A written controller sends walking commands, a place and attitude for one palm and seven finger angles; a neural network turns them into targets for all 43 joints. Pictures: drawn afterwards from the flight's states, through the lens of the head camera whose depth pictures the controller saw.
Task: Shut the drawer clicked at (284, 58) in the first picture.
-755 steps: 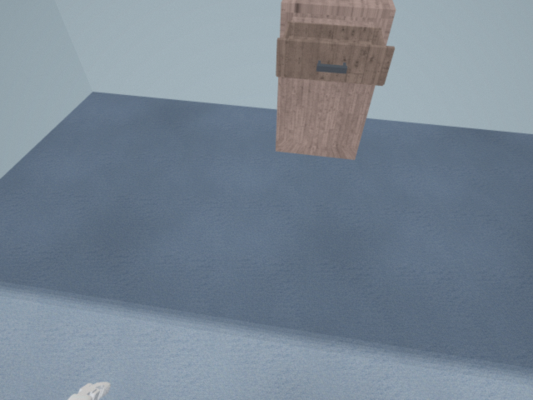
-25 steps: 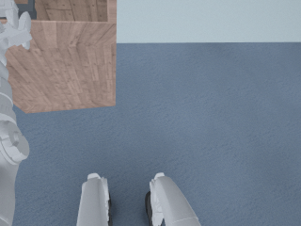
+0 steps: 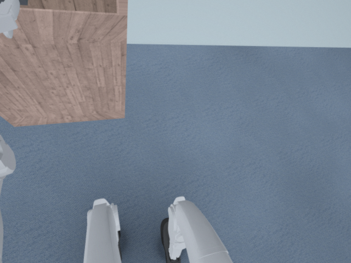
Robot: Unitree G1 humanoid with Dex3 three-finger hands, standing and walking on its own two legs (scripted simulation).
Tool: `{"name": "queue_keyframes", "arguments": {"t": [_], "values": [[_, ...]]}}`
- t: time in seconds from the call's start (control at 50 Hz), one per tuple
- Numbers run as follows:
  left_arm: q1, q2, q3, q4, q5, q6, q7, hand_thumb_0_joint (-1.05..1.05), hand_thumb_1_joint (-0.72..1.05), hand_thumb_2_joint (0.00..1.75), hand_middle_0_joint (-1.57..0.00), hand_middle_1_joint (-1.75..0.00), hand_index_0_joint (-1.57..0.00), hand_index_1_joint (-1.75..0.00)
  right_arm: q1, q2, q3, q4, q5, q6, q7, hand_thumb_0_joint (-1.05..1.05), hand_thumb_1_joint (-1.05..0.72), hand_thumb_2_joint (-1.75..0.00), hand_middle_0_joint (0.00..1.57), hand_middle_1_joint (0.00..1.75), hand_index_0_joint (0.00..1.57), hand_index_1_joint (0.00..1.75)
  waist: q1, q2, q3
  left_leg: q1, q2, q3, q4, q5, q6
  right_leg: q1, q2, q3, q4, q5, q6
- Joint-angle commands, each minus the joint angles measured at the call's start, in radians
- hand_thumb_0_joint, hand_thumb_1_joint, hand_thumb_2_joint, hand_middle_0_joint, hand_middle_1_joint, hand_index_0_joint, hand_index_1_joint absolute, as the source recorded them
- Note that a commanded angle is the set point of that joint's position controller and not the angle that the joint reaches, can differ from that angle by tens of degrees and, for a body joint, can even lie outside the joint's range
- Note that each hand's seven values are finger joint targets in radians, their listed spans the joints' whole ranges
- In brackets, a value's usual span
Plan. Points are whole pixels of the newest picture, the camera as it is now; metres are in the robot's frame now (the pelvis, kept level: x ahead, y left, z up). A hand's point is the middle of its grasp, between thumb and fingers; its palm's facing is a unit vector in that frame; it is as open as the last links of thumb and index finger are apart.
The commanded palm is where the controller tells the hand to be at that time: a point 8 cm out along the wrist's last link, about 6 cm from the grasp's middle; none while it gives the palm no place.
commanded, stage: pull the fist back off the drawer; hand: left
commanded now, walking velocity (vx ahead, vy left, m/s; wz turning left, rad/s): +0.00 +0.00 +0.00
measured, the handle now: out of the picture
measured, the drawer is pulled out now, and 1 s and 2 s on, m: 0.00 0.00 0.00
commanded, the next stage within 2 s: draw the hand back to the body in 0.68 s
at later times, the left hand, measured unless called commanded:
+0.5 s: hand (12, 15) +0.57 +0.24 +0.09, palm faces +0.06 -1.00 -0.02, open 3.2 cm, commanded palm +0.55 +0.25 +0.09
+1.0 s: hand out of the picture +0.50 +0.24 +0.12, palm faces +0.06 -1.00 -0.06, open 3.3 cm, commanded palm +0.47 +0.28 +0.14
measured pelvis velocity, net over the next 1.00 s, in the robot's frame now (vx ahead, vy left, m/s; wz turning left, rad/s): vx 0.06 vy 0.00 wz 0.03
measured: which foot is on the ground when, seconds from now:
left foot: down 0.00-1.00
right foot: down 0.00-1.00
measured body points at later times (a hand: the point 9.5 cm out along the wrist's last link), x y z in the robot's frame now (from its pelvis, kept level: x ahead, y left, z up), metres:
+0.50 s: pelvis +0.01 +0.01 +0.01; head +0.19 +0.06 +0.42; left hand +0.56 +0.30 +0.09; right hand +0.00 -0.24 -0.08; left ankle +0.09 +0.12 -0.58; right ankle +0.04 -0.13 -0.58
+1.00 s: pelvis +0.06 +0.00 +0.07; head +0.20 +0.02 +0.49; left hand +0.49 +0.29 +0.13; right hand +0.11 -0.26 -0.05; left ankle +0.09 +0.12 -0.58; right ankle +0.04 -0.13 -0.58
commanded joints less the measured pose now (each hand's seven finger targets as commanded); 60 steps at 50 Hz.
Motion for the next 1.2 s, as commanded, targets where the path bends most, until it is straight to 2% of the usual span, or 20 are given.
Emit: {"name": "queue_keyframes", "arguments": {"t": [0.0, 0.18, 0.24, 0.28, 0.4, 0.56, 0.62, 0.66, 0.72, 0.76, 0.78, 0.8, 0.84, 0.86, 0.9, 0.92, 0.98, 1.06, 1.12, 1.18], "values": [[-0.593, 0.206, 0.019, -0.265, -0.026, -0.068, 0.041, 0.0, 0.9, 0.9, -1.4, -1.6, -1.4, -1.6, 0.206, -0.228, -0.069, -0.02, 0.006, -0.02, -0.02, 0.0, -0.9, -0.9, 0.2, 0.3, 0.2, 0.3, -0.075, 0.343, -0.498, 0.639, -0.008, -0.044, -0.17, -0.063, 0.04, 0.003, 0.025, 0.07, -0.227, 0.023, -0.023], [-0.576, 0.2, 0.06, -0.28, -0.029, -0.05, 0.045, 0.0, 0.9, 0.9, -1.4, -1.6, -1.4, -1.6, 0.229, -0.229, -0.081, -0.027, -0.001, -0.014, -0.007, 0.0, -0.9, -0.9, 0.2, 0.3, 0.2, 0.3, -0.048, 0.338, -0.532, 0.693, -0.011, -0.069, -0.184, -0.038, 0.032, -0.016, 0.026, 0.049, -0.208, 0.042, -0.029], [-0.564, 0.159, 0.052, -0.303, -0.029, -0.044, 0.049, 0.0, 0.9, 0.9, -1.4, -1.6, -1.4, -1.6, 0.232, -0.228, -0.091, -0.024, -0.006, -0.005, 0.003, 0.0, -0.9, -0.9, 0.2, 0.3, 0.2, 0.3, -0.04, 0.344, -0.538, 0.749, -0.007, -0.09, -0.202, -0.02, 0.024, -0.039, 0.024, 0.034, -0.203, 0.059, -0.031], [-0.522, 0.155, 0.076, -0.332, -0.039, -0.048, 0.048, 0.0, 0.9, 0.9, -1.4, -1.6, -1.4, -1.6, 0.236, -0.227, -0.099, -0.029, -0.007, -0.002, 0.012, 0.0, -0.9, -0.9, 0.2, 0.3, 0.2, 0.3, -0.017, 0.353, -0.579, 0.793, -0.009, -0.095, -0.207, 0.024, 0.021, -0.029, 0.022, 0.032, -0.2, 0.078, -0.034], [-0.399, 0.115, 0.085, -0.372, -0.045, -0.055, 0.055, 0.0, 0.9, 0.9, -1.4, -1.6, -1.4, -1.6, 0.22, -0.22, -0.111, -0.04, -0.003, 0.017, 0.031, 0.0, -0.9, -0.9, 0.2, 0.3, 0.2, 0.3, 0.02, 0.329, -0.569, 0.835, -0.01, -0.094, -0.242, 0.037, 0.014, 0.0, 0.019, 0.031, -0.219, 0.083, -0.034], [-0.178, 0.1, 0.127, -0.406, -0.065, -0.093, 0.061, 0.0, 0.9, 0.9, -1.4, -1.6, -1.4, -1.6, 0.193, -0.203, -0.122, -0.067, 0.008, 0.045, 0.047, 0.0, -0.9, -0.9, 0.2, 0.3, 0.2, 0.3, 0.069, 0.23, -0.553, 0.792, -0.019, -0.032, -0.237, 0.136, 0.02, 0.149, 0.024, 0.051, -0.261, 0.128, -0.028], [-0.176, 0.131, 0.147, -0.392, -0.07, -0.114, 0.055, 0.0, 0.9, 0.9, -1.4, -1.6, -1.4, -1.6, 0.19, -0.201, -0.122, -0.063, 0.013, 0.055, 0.045, 0.0, -0.9, -0.9, 0.2, 0.3, 0.2, 0.3, 0.06, 0.181, -0.512, 0.726, -0.021, -0.007, -0.217, 0.168, 0.03, 0.2, 0.025, 0.066, -0.268, 0.158, -0.021], [-0.155, 0.086, 0.117, -0.381, -0.072, -0.124, 0.042, 0.0, 0.9, 0.9, -1.4, -1.6, -1.4, -1.6, 0.185, -0.195, -0.128, -0.064, 0.017, 0.06, 0.045, 0.0, -0.9, -0.9, 0.2, 0.3, 0.2, 0.3, 0.057, 0.172, -0.502, 0.724, -0.025, 0.004, -0.214, 0.184, 0.031, 0.216, 0.026, 0.072, -0.276, 0.176, -0.02], [-0.156, 0.07, 0.106, -0.382, -0.086, -0.143, 0.021, 0.0, 0.9, 0.9, -1.4, -1.6, -1.4, -1.6, 0.186, -0.196, -0.133, -0.054, 0.018, 0.067, 0.043, 0.0, -0.9, -0.9, 0.2, 0.3, 0.2, 0.3, 0.053, 0.175, -0.507, 0.744, -0.024, 0.007, -0.2, 0.233, 0.032, 0.213, 0.025, 0.076, -0.271, 0.216, -0.02], [-0.106, 0.061, 0.112, -0.384, -0.097, -0.145, 0.004, 0.0, 0.9, 0.9, -1.4, -1.6, -1.4, -1.6, 0.186, -0.195, -0.139, -0.059, 0.02, 0.075, 0.042, 0.0, -0.9, -0.9, 0.2, 0.3, 0.2, 0.3, 0.071, 0.181, -0.536, 0.771, -0.027, 0.011, -0.202, 0.28, 0.029, 0.241, 0.025, 0.077, -0.271, 0.256, -0.022], [-0.064, 0.043, 0.117, -0.448, -0.114, -0.151, -0.006, 0.0, 0.9, 0.9, -1.4, -1.6, -1.4, -1.6, 0.185, -0.192, -0.145, -0.073, 0.023, 0.076, 0.045, 0.0, -0.9, -0.9, 0.2, 0.3, 0.2, 0.3, 0.095, 0.206, -0.597, 0.826, -0.032, 0.013, -0.212, 0.335, 0.029, 0.277, 0.023, 0.077, -0.269, 0.304, -0.024], [0.024, 0.074, 0.154, -0.51, -0.125, -0.147, -0.013, 0.0, 0.9, 0.9, -1.4, -1.6, -1.4, -1.6, 0.178, -0.192, -0.151, -0.091, 0.029, 0.084, 0.045, 0.0, -0.9, -0.9, 0.2, 0.3, 0.2, 0.3, 0.137, 0.216, -0.669, 0.886, -0.032, 0.019, -0.23, 0.397, 0.024, 0.34, 0.021, 0.078, -0.275, 0.361, -0.026], [0.13, 0.055, 0.15, -0.693, -0.157, -0.13, -0.022, 0.0, 0.9, 0.9, -1.4, -1.6, -1.4, -1.6, 0.157, -0.184, -0.161, -0.125, 0.045, 0.09, 0.051, 0.0, -0.9, -0.9, 0.2, 0.3, 0.2, 0.3, 0.175, 0.264, -0.769, 1.01, -0.04, 0.023, -0.269, 0.506, 0.019, 0.438, 0.023, 0.08, -0.305, 0.468, -0.027], [0.209, 0.04, 0.149, -0.777, -0.173, -0.112, -0.026, 0.0, 0.9, 0.9, -1.4, -1.6, -1.4, -1.6, 0.147, -0.178, -0.164, -0.146, 0.053, 0.089, 0.055, 0.0, -0.9, -0.9, 0.2, 0.3, 0.2, 0.3, 0.192, 0.244, -0.798, 1.031, -0.048, 0.03, -0.286, 0.532, 0.02, 0.508, 0.025, 0.081, -0.325, 0.519, -0.023], [0.365, 0.002, 0.137, -0.864, -0.199, -0.067, -0.023, 0.0, 0.9, 0.9, -1.4, -1.6, -1.4, -1.6, 0.132, -0.172, -0.166, -0.172, 0.069, 0.088, 0.057, 0.0, -0.9, -0.9, 0.2, 0.3, 0.2, 0.3, 0.199, 0.185, -0.763, 1.033, -0.055, 0.044, -0.32, 0.569, 0.026, 0.591, 0.025, 0.08, -0.361, 0.604, -0.017], [0.381, -0.038, 0.108, -0.897, -0.212, -0.046, -0.018, 0.0, 0.9, 0.9, -1.4, -1.6, -1.4, -1.6, 0.117, -0.165, -0.167, -0.171, 0.077, 0.085, 0.054, 0.0, -0.9, -0.9, 0.2, 0.3, 0.2, 0.3, 0.181, 0.147, -0.7, 1.016, -0.056, 0.053, -0.334, 0.544, 0.031, 0.608, 0.024, 0.078, -0.385, 0.621, -0.01], [0.442, -0.089, 0.096, -0.967, -0.246, -0.016, 0.021, 0.0, 0.9, 0.9, -1.4, -1.6, -1.4, -1.6, 0.09, -0.158, -0.164, -0.173, 0.085, 0.068, 0.036, 0.0, -0.9, -0.9, 0.2, 0.3, 0.2, 0.3, 0.167, 0.078, -0.566, 0.977, -0.065, 0.074, -0.381, 0.477, 0.04, 0.672, 0.023, 0.085, -0.442, 0.629, -0.001], [0.551, -0.182, 0.031, -0.945, -0.257, -0.02, 0.039, 0.0, 0.9, 0.9, -1.4, -1.6, -1.4, -1.6, 0.06, -0.148, -0.162, -0.168, 0.088, 0.051, 0.028, 0.0, -0.9, -0.9, 0.2, 0.3, 0.2, 0.3, 0.152, 0.061, -0.389, 0.992, -0.07, 0.084, -0.446, 0.422, 0.036, 0.676, 0.021, 0.078, -0.497, 0.577, 0.001], [0.653, -0.238, -0.036, -0.982, -0.259, -0.029, 0.01, 0.0, 0.9, 0.9, -1.4, -1.6, -1.4, -1.6, 0.027, -0.144, -0.16, -0.19, 0.091, 0.044, 0.031, 0.0, -0.9, -0.9, 0.2, 0.3, 0.2, 0.3, 0.166, 0.117, -0.343, 1.08, -0.07, 0.079, -0.485, 0.458, 0.031, 0.68, 0.018, 0.072, -0.527, 0.571, -0.007], [0.749, -0.256, -0.052, -1.011, -0.285, -0.008, -0.027, 0.0, 0.9, 0.9, -1.4, -1.6, -1.4, -1.6, -0.019, -0.144, -0.155, -0.225, 0.099, 0.039, 0.029, 0.0, -0.9, -0.9, 0.2, 0.3, 0.2, 0.3, 0.188, 0.112, -0.299, 1.091, -0.077, 0.079, -0.522, 0.418, 0.033, 0.727, 0.015, 0.069, -0.558, 0.549, -0.013]]}}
